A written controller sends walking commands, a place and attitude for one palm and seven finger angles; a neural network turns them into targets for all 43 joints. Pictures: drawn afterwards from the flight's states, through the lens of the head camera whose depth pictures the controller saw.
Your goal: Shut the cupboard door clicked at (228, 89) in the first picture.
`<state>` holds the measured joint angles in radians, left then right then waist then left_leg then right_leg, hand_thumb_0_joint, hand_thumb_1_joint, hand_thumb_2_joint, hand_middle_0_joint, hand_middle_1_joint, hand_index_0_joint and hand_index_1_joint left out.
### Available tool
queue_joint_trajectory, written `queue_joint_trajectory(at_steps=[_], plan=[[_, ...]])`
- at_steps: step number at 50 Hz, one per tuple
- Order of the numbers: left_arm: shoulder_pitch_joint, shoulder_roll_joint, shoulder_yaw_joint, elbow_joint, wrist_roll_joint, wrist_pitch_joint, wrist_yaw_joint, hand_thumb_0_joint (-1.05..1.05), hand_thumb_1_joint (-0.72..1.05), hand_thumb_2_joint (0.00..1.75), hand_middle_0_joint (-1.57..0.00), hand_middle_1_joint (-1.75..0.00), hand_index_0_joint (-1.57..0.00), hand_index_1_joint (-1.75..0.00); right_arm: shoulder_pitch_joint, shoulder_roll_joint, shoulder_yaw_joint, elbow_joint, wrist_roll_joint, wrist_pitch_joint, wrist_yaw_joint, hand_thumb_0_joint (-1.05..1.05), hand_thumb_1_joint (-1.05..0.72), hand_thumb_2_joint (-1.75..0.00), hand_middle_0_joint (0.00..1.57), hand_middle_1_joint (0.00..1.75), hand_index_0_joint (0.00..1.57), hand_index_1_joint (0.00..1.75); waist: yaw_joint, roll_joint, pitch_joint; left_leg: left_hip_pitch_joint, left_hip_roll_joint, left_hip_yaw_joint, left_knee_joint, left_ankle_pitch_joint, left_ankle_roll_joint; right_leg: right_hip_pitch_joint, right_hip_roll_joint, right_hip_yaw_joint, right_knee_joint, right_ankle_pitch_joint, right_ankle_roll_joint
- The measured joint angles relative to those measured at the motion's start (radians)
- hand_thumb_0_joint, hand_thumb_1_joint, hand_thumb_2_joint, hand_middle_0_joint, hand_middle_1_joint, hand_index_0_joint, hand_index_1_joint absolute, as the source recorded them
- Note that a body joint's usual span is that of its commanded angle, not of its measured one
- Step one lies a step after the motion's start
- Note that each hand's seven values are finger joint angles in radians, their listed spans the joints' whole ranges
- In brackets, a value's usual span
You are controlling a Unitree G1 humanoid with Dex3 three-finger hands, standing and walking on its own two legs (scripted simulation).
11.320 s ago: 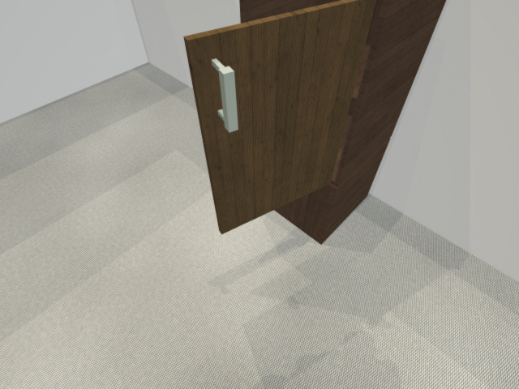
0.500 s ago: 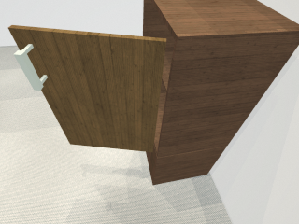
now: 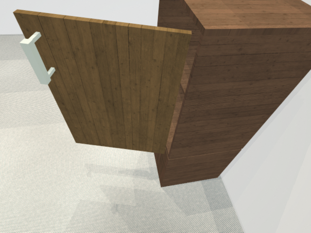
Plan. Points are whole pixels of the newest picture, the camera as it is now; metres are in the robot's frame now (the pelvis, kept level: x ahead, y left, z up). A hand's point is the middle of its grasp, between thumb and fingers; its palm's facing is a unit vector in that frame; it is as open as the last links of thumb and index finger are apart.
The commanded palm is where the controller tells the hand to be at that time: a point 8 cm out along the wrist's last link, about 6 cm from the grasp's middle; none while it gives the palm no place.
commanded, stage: shuffle to correct the standing spot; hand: left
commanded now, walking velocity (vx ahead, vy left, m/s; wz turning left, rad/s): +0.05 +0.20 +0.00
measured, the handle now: (41, 59) +0.49 +0.36 +0.16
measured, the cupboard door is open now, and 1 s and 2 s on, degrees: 74 74 74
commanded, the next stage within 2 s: come to a stop and stand still in 0.76 s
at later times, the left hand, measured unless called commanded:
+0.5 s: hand out of the picture +0.02 +0.25 -0.15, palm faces +0.08 -0.96 -0.27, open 7.4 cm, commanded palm none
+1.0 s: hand out of the picture +0.06 +0.35 -0.15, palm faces +0.09 -0.96 -0.26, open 7.3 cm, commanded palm none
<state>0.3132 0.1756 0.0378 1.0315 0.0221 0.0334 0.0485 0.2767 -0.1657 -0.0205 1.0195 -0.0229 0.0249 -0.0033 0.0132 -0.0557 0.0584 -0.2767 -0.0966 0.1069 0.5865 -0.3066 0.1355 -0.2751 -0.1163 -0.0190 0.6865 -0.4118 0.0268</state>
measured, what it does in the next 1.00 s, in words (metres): steps to the left: right foot, then left foot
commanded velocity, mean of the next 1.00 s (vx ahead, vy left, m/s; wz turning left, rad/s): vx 0.04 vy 0.15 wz -0.01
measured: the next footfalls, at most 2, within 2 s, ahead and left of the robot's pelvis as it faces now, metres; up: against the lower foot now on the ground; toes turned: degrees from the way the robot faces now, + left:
right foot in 0.32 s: +0.03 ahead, -0.09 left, +0.00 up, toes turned -8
left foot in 0.64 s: +0.09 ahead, +0.27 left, +0.00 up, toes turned +5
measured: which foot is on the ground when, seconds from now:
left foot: down 0.00-0.32, up 0.34-0.62, down 0.64-0.88, up 0.90-1.00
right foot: up 0.00-0.30, down 0.32-0.64, up 0.66-0.86, down 0.88-1.00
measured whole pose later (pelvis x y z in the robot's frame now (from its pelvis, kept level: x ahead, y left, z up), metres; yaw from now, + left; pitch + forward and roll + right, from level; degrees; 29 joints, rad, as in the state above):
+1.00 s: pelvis +0.03 +0.16 +0.01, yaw +1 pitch -1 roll +2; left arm 0.31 0.15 0.02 0.94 0.02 -0.01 0.03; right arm 0.22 -0.19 -0.04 0.97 -0.03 0.07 0.01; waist 0.03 0.04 0.02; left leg -0.44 -0.01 0.03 0.91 -0.39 -0.03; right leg -0.25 -0.05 -0.12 0.62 -0.36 -0.04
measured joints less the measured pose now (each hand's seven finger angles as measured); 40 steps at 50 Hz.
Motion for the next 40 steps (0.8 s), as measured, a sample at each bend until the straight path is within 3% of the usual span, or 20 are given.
queue_joint_trajectory(at_steps=[3,6,10,14,15,16,17,18,20,22,24,26,31,32,34,36,38,40], plan=[[-0.021,0.012,0.008,-0.008,0.000,0.013,0.004,0.00,0.91,0.90,-0.21,-0.30,-0.20,-0.30,-0.002,-0.002,0.003,-0.018,0.000,-0.003,-0.011,0.01,-0.91,-0.89,0.20,0.30,0.20,0.30,-0.010,0.013,0.008,0.022,-0.009,0.010,-0.047,0.021,0.013,-0.085,0.025,0.009,0.239,-0.076,-0.023],[-0.046,0.017,0.013,-0.023,-0.001,0.012,0.004,0.00,0.91,0.90,-0.20,-0.30,-0.20,-0.30,0.000,-0.003,0.009,-0.027,-0.004,0.002,-0.012,0.01,-0.91,-0.89,0.20,0.30,0.20,0.30,-0.019,0.035,0.006,0.043,-0.020,0.006,-0.108,0.054,0.024,-0.134,0.039,-0.016,0.350,-0.061,-0.025],[-0.075,0.014,0.014,-0.053,-0.002,0.013,0.003,0.00,0.91,0.90,-0.20,-0.29,-0.20,-0.30,-0.003,0.000,0.014,-0.032,-0.007,0.008,-0.012,0.01,-0.91,-0.89,0.20,0.30,0.20,0.30,-0.024,0.056,0.002,0.062,-0.035,0.005,-0.169,0.087,0.029,-0.135,0.049,-0.047,0.308,-0.045,-0.022],[-0.081,-0.003,0.008,-0.075,-0.005,0.007,0.005,0.00,0.91,0.90,-0.20,-0.29,-0.20,-0.30,-0.006,-0.006,0.008,-0.036,-0.009,0.023,-0.014,0.01,-0.91,-0.89,0.20,0.30,0.20,0.30,-0.023,0.075,-0.005,0.079,-0.056,0.013,-0.204,0.100,0.027,-0.060,0.055,-0.069,0.104,-0.035,-0.032],[-0.076,-0.009,0.007,-0.080,-0.007,0.001,0.006,0.00,0.91,0.90,-0.20,-0.29,-0.20,-0.30,-0.005,-0.010,0.005,-0.037,-0.006,0.028,-0.013,0.01,-0.91,-0.89,0.20,0.30,0.20,0.30,-0.019,0.079,-0.007,0.077,-0.061,0.016,-0.199,0.097,0.010,-0.024,0.055,-0.080,0.017,-0.015,-0.038],[-0.067,-0.010,0.006,-0.092,-0.007,-0.011,0.007,0.00,0.91,0.90,-0.20,-0.30,-0.20,-0.30,-0.001,-0.013,0.000,-0.041,0.002,0.034,-0.010,0.01,-0.91,-0.89,0.20,0.30,0.20,0.30,-0.012,0.076,-0.012,0.051,-0.068,0.018,-0.150,0.079,-0.051,0.023,0.045,-0.096,-0.090,0.035,-0.058],[-0.061,-0.012,0.007,-0.100,-0.005,-0.023,0.013,0.00,0.91,0.90,-0.20,-0.30,-0.20,-0.30,-0.003,-0.016,-0.007,-0.041,0.010,0.039,-0.007,0.01,-0.91,-0.89,0.21,0.30,0.20,0.30,0.002,0.074,-0.010,-0.008,-0.070,0.006,0.002,-0.012,-0.119,0.030,0.033,-0.102,-0.126,0.108,-0.063],[-0.057,-0.018,0.006,-0.100,-0.004,-0.029,0.019,0.00,0.91,0.90,-0.20,-0.30,-0.20,-0.30,-0.010,-0.025,-0.013,-0.038,0.008,0.046,-0.003,0.01,-0.91,-0.89,0.21,0.30,0.20,0.30,0.009,0.085,-0.004,-0.068,-0.059,-0.025,0.176,-0.079,-0.149,0.030,0.031,-0.110,-0.112,0.113,-0.055],[-0.040,-0.020,0.007,-0.090,-0.002,-0.029,0.021,0.00,0.91,0.90,-0.21,-0.30,-0.20,-0.30,-0.018,-0.037,-0.023,-0.045,-0.004,0.058,0.011,0.01,-0.91,-0.89,0.20,0.30,0.20,0.30,0.009,0.092,-0.005,-0.159,-0.018,-0.077,0.419,-0.100,-0.169,0.039,0.026,-0.121,-0.110,0.088,-0.035],[-0.016,-0.012,0.008,-0.076,0.002,-0.035,0.017,0.00,0.91,0.90,-0.21,-0.30,-0.20,-0.30,-0.031,-0.043,-0.027,-0.054,-0.008,0.059,0.026,0.01,-0.91,-0.89,0.20,0.30,0.20,0.30,0.009,0.074,-0.012,-0.208,0.040,-0.102,0.516,-0.069,-0.183,0.047,0.011,-0.111,-0.132,0.087,-0.017],[0.002,-0.002,0.007,-0.064,0.006,-0.040,0.007,0.00,0.91,0.90,-0.21,-0.30,-0.20,-0.30,-0.043,-0.046,-0.028,-0.066,-0.006,0.054,0.035,0.01,-0.91,-0.89,0.20,0.30,0.20,0.30,0.008,0.043,-0.013,-0.218,0.092,-0.113,0.484,-0.060,-0.198,0.056,-0.016,-0.097,-0.155,0.099,0.001],[0.011,0.008,0.006,-0.058,0.011,-0.041,-0.007,0.00,0.91,0.90,-0.21,-0.30,-0.20,-0.30,-0.055,-0.050,-0.029,-0.074,0.001,0.047,0.039,0.01,-0.91,-0.89,0.20,0.30,0.20,0.30,0.014,0.011,-0.008,-0.194,0.131,-0.102,0.361,-0.061,-0.208,0.063,-0.049,-0.083,-0.167,0.106,0.017],[0.031,0.031,0.009,-0.064,0.015,-0.028,-0.032,0.00,0.91,0.90,-0.21,-0.30,-0.20,-0.30,-0.085,-0.068,-0.026,-0.090,0.012,0.018,0.040,0.01,-0.91,-0.89,0.20,0.30,0.19,0.30,0.044,-0.030,0.008,-0.067,0.137,-0.033,0.018,0.033,-0.208,0.035,-0.114,-0.039,-0.092,0.068,0.071],[0.041,0.031,0.010,-0.069,0.012,-0.022,-0.034,0.00,0.91,0.90,-0.21,-0.30,-0.20,-0.30,-0.083,-0.081,-0.025,-0.101,0.013,0.007,0.040,0.01,-0.91,-0.89,0.20,0.30,0.19,0.30,0.042,-0.009,0.000,-0.036,0.147,-0.029,-0.038,0.087,-0.197,0.013,-0.106,-0.038,-0.041,0.043,0.063],[0.021,0.061,0.019,-0.059,0.005,0.007,-0.026,0.00,0.91,0.90,-0.21,-0.30,-0.20,-0.30,-0.100,-0.060,-0.026,-0.098,0.008,-0.003,0.029,0.01,-0.91,-0.89,0.20,0.29,0.19,0.30,0.028,-0.030,0.009,-0.067,0.133,-0.022,0.032,0.049,-0.165,-0.066,-0.087,0.018,0.167,-0.119,0.034],[-0.008,0.087,0.035,-0.061,0.002,0.028,-0.009,0.00,0.91,0.90,-0.21,-0.30,-0.20,-0.30,-0.101,-0.029,-0.012,-0.100,0.000,0.000,0.024,0.01,-0.91,-0.89,0.20,0.29,0.19,0.30,0.023,-0.048,0.012,-0.080,0.128,-0.019,0.059,0.023,-0.150,-0.150,-0.032,0.037,0.389,-0.178,0.002],[-0.037,0.096,0.041,-0.065,-0.002,0.028,-0.002,0.01,0.91,0.90,-0.21,-0.30,-0.20,-0.30,-0.095,-0.006,-0.001,-0.095,-0.007,0.009,0.018,0.01,-0.91,-0.89,0.20,0.29,0.19,0.30,0.016,-0.044,0.005,-0.076,0.123,-0.024,0.037,0.035,-0.146,-0.200,0.009,0.002,0.508,-0.144,-0.018],[-0.058,0.087,0.039,-0.080,-0.006,0.021,-0.004,0.01,0.91,0.90,-0.20,-0.29,-0.20,-0.30,-0.088,0.005,0.005,-0.088,-0.012,0.019,0.012,0.01,-0.91,-0.89,0.20,0.30,0.20,0.30,0.010,-0.021,-0.002,-0.067,0.114,-0.032,0.008,0.054,-0.138,-0.196,0.037,-0.044,0.479,-0.122,-0.026]])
